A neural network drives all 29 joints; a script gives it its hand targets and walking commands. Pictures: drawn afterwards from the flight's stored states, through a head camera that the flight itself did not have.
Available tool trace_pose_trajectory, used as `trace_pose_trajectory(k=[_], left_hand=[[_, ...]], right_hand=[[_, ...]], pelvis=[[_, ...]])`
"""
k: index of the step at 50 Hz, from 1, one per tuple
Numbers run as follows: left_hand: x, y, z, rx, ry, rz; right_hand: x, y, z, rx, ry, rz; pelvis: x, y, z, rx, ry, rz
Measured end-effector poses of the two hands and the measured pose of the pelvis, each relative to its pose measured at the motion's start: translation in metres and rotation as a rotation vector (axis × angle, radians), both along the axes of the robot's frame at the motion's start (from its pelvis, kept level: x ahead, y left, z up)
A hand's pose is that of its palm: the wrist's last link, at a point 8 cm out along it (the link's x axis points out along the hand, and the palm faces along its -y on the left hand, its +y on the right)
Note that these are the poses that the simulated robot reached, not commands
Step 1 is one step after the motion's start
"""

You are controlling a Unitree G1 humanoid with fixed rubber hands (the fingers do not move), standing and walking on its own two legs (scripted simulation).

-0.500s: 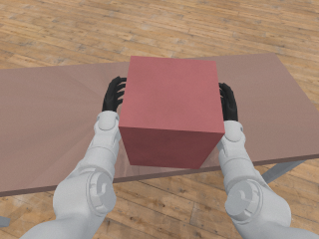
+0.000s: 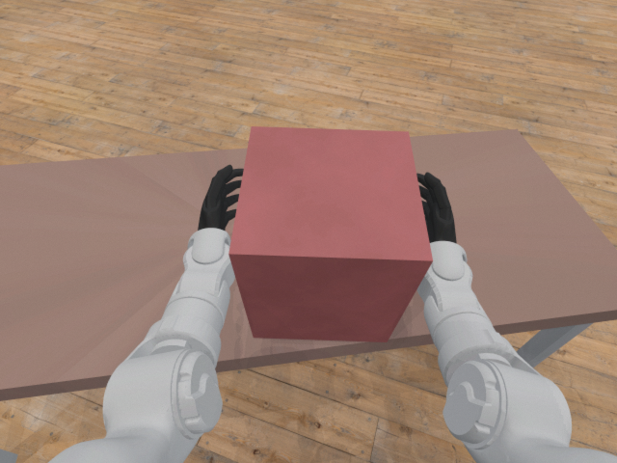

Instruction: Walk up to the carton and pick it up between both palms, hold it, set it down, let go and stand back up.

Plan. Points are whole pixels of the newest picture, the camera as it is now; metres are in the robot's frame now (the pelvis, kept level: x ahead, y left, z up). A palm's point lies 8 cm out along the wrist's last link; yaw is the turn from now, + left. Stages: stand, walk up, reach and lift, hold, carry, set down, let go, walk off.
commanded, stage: reach and lift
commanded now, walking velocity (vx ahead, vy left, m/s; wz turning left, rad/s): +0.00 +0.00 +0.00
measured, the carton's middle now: (324, 243) +0.42 +0.00 +0.04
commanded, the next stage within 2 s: hold in 1.68 s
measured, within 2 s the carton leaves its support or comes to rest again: neither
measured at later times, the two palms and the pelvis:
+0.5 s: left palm (196, 217) +0.38 +0.16 +0.14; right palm (450, 223) +0.38 -0.14 +0.14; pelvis -0.02 +0.00 +0.00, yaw +0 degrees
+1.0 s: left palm (193, 217) +0.35 +0.16 +0.16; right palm (462, 229) +0.36 -0.14 +0.15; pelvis -0.03 +0.00 +0.00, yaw +1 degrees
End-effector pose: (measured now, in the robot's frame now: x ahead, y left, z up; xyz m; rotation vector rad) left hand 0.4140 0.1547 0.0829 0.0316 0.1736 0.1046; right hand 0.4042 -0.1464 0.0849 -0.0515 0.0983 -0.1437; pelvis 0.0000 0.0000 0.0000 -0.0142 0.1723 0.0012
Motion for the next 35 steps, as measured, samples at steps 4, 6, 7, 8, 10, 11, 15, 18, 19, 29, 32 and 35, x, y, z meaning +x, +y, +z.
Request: trace_pose_trajectory(k=[4,6,7,8,10,11,15,18,19,29,32,35], left_hand=[[-0.005,0.000,0.008,0.001,0.000,0.004],[-0.007,-0.001,0.013,0.008,-0.004,0.004],[-0.009,-0.001,0.015,0.006,-0.005,0.005],[-0.010,-0.002,0.017,0.007,-0.005,0.006],[-0.014,-0.002,0.022,0.011,-0.003,0.006],[-0.016,-0.003,0.024,0.012,-0.002,0.007],[-0.022,-0.002,0.032,-0.004,-0.001,0.012],[-0.027,-0.001,0.041,-0.011,-0.014,0.012],[-0.028,0.000,0.044,-0.014,-0.016,0.013],[-0.040,0.009,0.061,-0.006,0.001,0.020],[-0.042,0.009,0.067,-0.002,-0.012,0.019],[-0.044,0.008,0.067,0.000,-0.004,0.016]], right_hand=[[-0.004,0.000,0.006,0.009,0.000,0.001],[-0.006,-0.001,0.011,0.012,-0.005,0.002],[-0.007,-0.001,0.013,0.013,-0.006,0.002],[-0.009,-0.002,0.015,0.014,-0.006,0.003],[-0.012,-0.002,0.019,0.016,-0.003,0.004],[-0.013,-0.003,0.020,0.018,-0.002,0.005],[-0.019,-0.002,0.029,0.020,0.000,0.008],[-0.023,-0.001,0.038,0.028,-0.013,0.008],[-0.024,0.000,0.042,0.030,-0.015,0.008],[-0.032,0.009,0.056,0.046,-0.001,0.025],[-0.034,0.008,0.058,0.045,-0.014,0.024],[-0.038,0.007,0.058,0.041,-0.006,0.021]], pelvis=[[-0.003,-0.001,0.000,-0.001,-0.026,0.002],[-0.004,-0.001,0.001,-0.001,-0.037,0.002],[-0.005,-0.002,0.001,-0.001,-0.044,0.000],[-0.005,-0.002,0.001,-0.001,-0.053,-0.001],[-0.007,-0.003,0.001,0.000,-0.077,-0.002],[-0.009,-0.003,0.001,0.001,-0.088,-0.002],[-0.012,-0.004,0.002,0.003,-0.117,0.000],[-0.014,-0.005,0.002,0.004,-0.136,0.002],[-0.015,-0.005,0.002,0.004,-0.146,0.001],[-0.020,0.000,0.002,0.007,-0.218,0.005],[-0.020,0.001,0.002,0.005,-0.228,0.009],[-0.021,0.001,0.002,0.004,-0.248,0.011]])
